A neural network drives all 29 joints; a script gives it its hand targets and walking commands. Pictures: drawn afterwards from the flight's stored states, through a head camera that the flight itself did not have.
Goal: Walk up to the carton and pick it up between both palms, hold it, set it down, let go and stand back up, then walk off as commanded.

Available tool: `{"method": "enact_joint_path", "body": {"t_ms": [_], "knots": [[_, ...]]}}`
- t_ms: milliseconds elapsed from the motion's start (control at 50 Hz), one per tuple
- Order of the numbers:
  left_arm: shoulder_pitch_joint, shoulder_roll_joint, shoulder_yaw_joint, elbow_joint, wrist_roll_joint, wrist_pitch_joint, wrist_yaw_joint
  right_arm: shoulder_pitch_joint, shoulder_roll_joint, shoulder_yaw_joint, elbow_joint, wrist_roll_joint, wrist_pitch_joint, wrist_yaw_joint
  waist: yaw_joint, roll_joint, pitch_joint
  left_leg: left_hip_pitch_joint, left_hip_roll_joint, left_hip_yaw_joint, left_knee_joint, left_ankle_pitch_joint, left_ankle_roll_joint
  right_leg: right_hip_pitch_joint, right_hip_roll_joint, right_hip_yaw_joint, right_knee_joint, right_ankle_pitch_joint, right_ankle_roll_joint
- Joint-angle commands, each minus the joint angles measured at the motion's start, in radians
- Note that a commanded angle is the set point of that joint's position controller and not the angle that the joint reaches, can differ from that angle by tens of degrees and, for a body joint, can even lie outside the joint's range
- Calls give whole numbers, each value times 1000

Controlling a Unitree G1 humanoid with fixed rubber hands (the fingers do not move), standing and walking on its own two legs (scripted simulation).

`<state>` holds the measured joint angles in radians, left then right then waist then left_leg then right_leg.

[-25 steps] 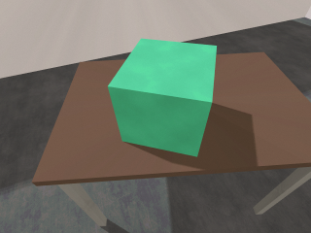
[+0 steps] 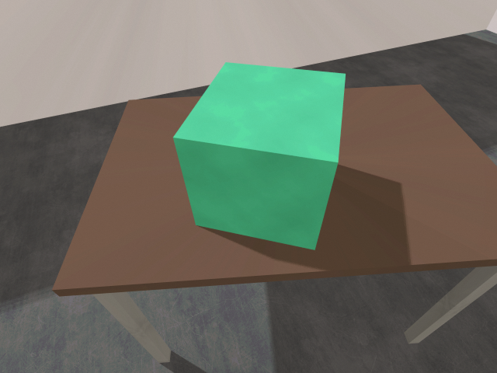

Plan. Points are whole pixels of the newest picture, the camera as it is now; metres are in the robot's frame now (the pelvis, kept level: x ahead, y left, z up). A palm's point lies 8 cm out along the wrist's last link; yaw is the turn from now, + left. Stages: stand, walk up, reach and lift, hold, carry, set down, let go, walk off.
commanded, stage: walk off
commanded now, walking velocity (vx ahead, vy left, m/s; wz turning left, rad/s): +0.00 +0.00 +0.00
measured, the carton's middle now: (268, 151) +0.55 +0.01 +0.05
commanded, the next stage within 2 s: stand in 1.72 s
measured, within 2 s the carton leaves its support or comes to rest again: neither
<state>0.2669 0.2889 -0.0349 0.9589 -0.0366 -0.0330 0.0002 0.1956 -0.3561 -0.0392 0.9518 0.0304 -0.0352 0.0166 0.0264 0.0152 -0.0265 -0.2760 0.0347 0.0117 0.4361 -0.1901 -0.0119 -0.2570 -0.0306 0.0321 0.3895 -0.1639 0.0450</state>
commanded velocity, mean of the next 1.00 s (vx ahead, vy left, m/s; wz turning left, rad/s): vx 0.00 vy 0.00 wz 0.00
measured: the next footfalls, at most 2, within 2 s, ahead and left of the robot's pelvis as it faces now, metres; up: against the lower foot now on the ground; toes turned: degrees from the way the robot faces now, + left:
left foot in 0.62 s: -0.05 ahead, +0.11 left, +0.00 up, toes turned -2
right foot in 0.96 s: -0.15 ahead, -0.11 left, +0.00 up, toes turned +1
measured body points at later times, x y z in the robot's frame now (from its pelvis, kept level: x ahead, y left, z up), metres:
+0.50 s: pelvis -0.07 -0.03 -0.01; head -0.08 -0.05 +0.44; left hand +0.00 +0.27 -0.12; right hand +0.03 -0.35 -0.14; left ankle -0.11 +0.12 -0.67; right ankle +0.02 -0.15 -0.74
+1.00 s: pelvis -0.20 -0.01 -0.03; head -0.18 -0.02 +0.42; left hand -0.11 +0.28 -0.15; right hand -0.11 -0.32 -0.15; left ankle -0.11 +0.11 -0.73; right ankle -0.17 -0.12 -0.74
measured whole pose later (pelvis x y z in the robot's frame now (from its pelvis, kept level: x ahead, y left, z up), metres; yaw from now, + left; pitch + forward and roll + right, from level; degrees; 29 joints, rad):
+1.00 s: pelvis -0.20 -0.01 -0.03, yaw -3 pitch -4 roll +2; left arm 0.23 0.33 0.04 0.87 -0.04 0.05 0.00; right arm 0.22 -0.37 -0.04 0.80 0.03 0.05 -0.02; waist 0.00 0.00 0.10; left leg -0.44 -0.03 0.00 0.80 -0.40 0.02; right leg -0.33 0.04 0.08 0.76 -0.38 -0.02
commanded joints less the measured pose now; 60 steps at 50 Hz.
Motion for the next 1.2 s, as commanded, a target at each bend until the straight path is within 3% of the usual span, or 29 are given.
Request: {"method": "enact_joint_path", "body": {"t_ms": [0,40,60,120,200,240,260,300,320,360,420,500,560,600,620,640,660,700,740,780,840,860,900,920,960,980,1040,1100,1180], "knots": [[-43,251,81,-14,62,-28,11,6,-202,-50,-14,-50,-24,-13,-38,-13,-106,156,109,-96,-96,48,40,68,-82,59,-19,52,-68],[-38,254,80,-10,64,-28,11,25,-194,-47,-12,-50,-25,-12,-41,-23,-85,154,109,-97,-92,53,40,57,-84,61,-25,44,-70],[-62,261,123,-81,50,0,12,-50,-233,-56,-87,-53,6,-22,-19,-6,-13,76,80,-110,26,420,61,1,-50,45,131,290,-88],[-15,246,129,-111,50,21,15,-12,-246,-63,-106,-51,25,-31,-24,33,-54,134,115,-113,33,551,101,-31,-16,18,207,239,-84],[5,246,137,-95,55,45,11,-97,-274,-70,-141,-53,47,-30,-10,113,41,-73,192,-191,-62,205,171,-39,49,-33,310,-144,-67],[14,257,144,-90,57,46,9,-145,-261,-67,-167,-54,55,-30,8,95,104,-159,173,-169,-30,69,160,-37,27,-19,257,-178,-74],[12,278,148,-91,61,43,8,-151,-242,-63,-180,-54,59,-29,16,23,118,-173,109,-130,32,-46,128,-62,-8,36,148,-182,-89],[-11,377,173,-97,73,38,10,-104,-190,-55,-181,-45,77,-29,12,-287,137,-141,-110,14,415,-382,61,-173,-238,346,-171,-228,-208],[-56,399,188,-123,80,33,19,-80,-197,-53,-182,-42,86,-32,4,-268,131,-152,-128,-49,652,-430,49,-195,-312,434,-201,-142,-266],[-107,362,183,-142,67,30,35,-15,-220,-60,-173,-37,85,-34,-23,-200,161,-173,-109,-131,789,-359,37,-195,-249,332,-135,-9,-267],[-154,337,167,-173,71,38,31,24,-235,-60,-155,-35,87,-25,-32,-183,148,-152,-100,-90,781,-363,15,-176,-223,234,-58,43,-254],[-134,322,156,-188,72,54,27,59,-221,-58,-143,-38,84,-23,-31,-245,97,-128,-74,-43,516,-379,23,-123,-216,245,-33,-16,-249],[-154,308,149,-197,64,73,25,143,-206,-61,-115,-46,73,-23,-65,-206,42,-12,-60,-21,190,-258,46,-129,-170,192,37,-96,-198],[-126,272,146,-193,48,87,23,181,-234,-74,-109,-67,68,-20,-73,-102,62,56,-8,-157,-24,-279,91,-246,-84,137,178,-295,-140],[-102,217,144,-190,36,89,27,146,-285,-78,-119,-83,62,-23,-62,79,76,-6,134,-367,-130,-291,136,-317,49,54,385,-369,-102],[-135,265,167,-186,43,93,34,63,-351,-88,-139,-83,59,-28,-82,182,116,-273,303,-567,-252,-415,213,-228,163,41,670,-448,-63],[-126,293,179,-182,43,97,39,-57,-361,-87,-190,-89,57,-34,-55,122,170,-362,284,-582,-255,-443,234,-193,169,135,806,-418,-68],[-44,285,167,-149,33,89,39,-168,-300,-71,-227,-94,54,-45,2,109,244,-352,220,-386,-175,-310,225,-246,158,124,932,-336,-68],[-2,275,168,-137,36,83,31,-162,-269,-71,-245,-88,56,-49,-7,157,187,-243,212,-360,-122,-194,229,-222,157,82,945,-349,-43],[-7,274,168,-157,43,76,30,-67,-260,-78,-261,-80,50,-52,-30,103,92,-61,241,-394,-35,31,239,-246,130,90,844,-387,-41],[-12,261,166,-176,51,66,20,-1,-266,-92,-266,-82,48,-53,-40,119,34,17,234,-379,3,25,209,-188,66,57,525,-399,-55],[12,257,166,-169,52,63,17,-19,-284,-97,-267,-87,55,-48,-25,155,34,-42,226,-344,-3,-28,200,-110,46,20,419,-410,-63],[53,261,168,-149,53,53,12,-47,-289,-94,-275,-81,64,-43,6,119,62,-186,210,-320,-3,-129,169,49,46,13,216,-342,-90],[62,268,169,-140,57,46,12,-34,-267,-92,-269,-82,68,-41,4,52,79,-217,146,-284,81,-170,132,78,26,116,115,-324,-102],[-21,385,180,-148,68,44,18,-38,-200,-72,-255,-59,71,-45,15,-328,147,-275,-144,-43,538,-441,32,-181,-271,524,-171,-470,-261],[-84,385,191,-182,74,45,20,-36,-228,-75,-243,-55,73,-48,4,-228,183,-184,-139,-116,704,-418,35,-312,-279,530,-179,-435,-299],[-184,328,174,-216,73,34,27,52,-234,-69,-195,-46,52,-32,-35,-180,142,-158,-122,-149,733,-297,20,-217,-172,337,-80,-326,-247],[-137,314,160,-213,86,38,12,70,-231,-59,-164,-45,38,-30,-7,-227,106,-145,-95,-118,534,-370,14,-107,-163,285,-64,-349,-235],[-160,310,150,-184,71,57,4,138,-207,-57,-102,-44,14,-36,-50,-224,103,51,-72,-78,170,-251,53,-192,-140,222,-38,-441,-201]]}}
